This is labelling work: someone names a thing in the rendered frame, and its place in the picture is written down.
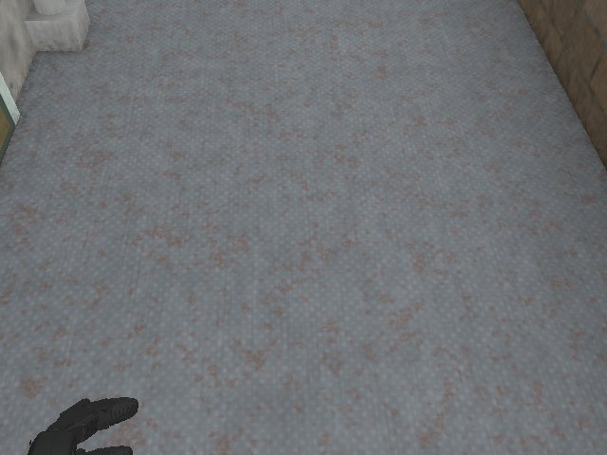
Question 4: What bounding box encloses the robot left hand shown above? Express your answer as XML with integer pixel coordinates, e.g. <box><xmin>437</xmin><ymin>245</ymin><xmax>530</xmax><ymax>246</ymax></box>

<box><xmin>28</xmin><ymin>397</ymin><xmax>138</xmax><ymax>455</ymax></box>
